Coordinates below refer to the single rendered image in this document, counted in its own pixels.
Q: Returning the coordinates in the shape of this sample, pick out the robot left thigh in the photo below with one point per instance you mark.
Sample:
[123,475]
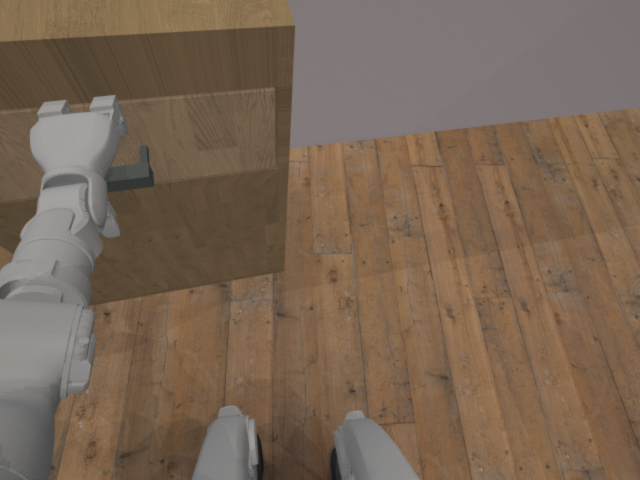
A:
[229,449]

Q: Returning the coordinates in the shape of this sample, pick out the left robot forearm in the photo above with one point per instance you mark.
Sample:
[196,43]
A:
[56,255]

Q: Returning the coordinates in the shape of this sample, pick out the handle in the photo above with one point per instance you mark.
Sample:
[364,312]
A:
[133,176]

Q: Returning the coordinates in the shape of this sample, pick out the robot right thigh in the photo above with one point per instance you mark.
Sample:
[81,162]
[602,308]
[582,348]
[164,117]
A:
[365,451]

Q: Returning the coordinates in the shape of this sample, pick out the robot left hand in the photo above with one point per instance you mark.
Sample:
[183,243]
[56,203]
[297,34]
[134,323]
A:
[88,140]

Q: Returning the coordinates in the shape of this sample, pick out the drawer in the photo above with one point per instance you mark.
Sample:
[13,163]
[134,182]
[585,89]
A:
[187,136]

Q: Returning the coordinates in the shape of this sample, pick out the left robot upper arm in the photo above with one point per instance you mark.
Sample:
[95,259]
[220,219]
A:
[46,352]

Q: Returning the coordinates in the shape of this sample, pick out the robot thigh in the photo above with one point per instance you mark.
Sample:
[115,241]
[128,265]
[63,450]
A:
[229,449]
[365,451]

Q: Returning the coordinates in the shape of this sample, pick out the cabinet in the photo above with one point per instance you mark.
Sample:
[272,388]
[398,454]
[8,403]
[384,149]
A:
[180,233]

